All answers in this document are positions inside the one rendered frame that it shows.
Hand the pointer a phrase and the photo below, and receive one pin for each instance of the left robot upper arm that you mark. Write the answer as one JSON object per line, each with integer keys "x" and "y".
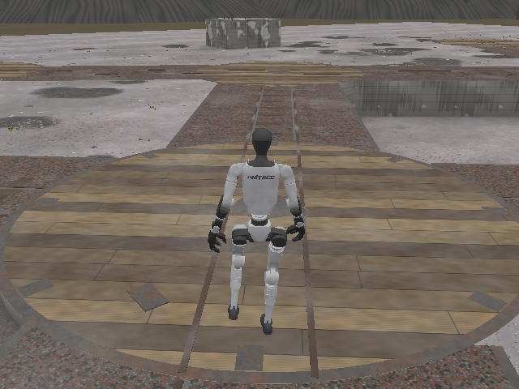
{"x": 235, "y": 170}

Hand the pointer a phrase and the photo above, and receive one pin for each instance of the robot torso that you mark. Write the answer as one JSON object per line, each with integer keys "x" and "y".
{"x": 260, "y": 189}

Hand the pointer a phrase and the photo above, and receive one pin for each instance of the robot right foot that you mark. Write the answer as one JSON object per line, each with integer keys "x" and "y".
{"x": 267, "y": 327}

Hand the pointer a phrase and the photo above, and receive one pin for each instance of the robot left forearm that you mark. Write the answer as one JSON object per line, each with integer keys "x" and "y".
{"x": 219, "y": 217}

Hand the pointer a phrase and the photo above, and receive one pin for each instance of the robot right forearm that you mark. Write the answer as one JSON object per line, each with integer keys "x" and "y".
{"x": 297, "y": 215}

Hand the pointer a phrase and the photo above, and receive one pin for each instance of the left robot hand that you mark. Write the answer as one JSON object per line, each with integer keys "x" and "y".
{"x": 212, "y": 240}

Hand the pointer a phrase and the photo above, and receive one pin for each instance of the right robot hand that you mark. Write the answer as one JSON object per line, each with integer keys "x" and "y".
{"x": 293, "y": 229}

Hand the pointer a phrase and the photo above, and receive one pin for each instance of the right robot upper arm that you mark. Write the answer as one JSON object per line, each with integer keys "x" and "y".
{"x": 290, "y": 186}

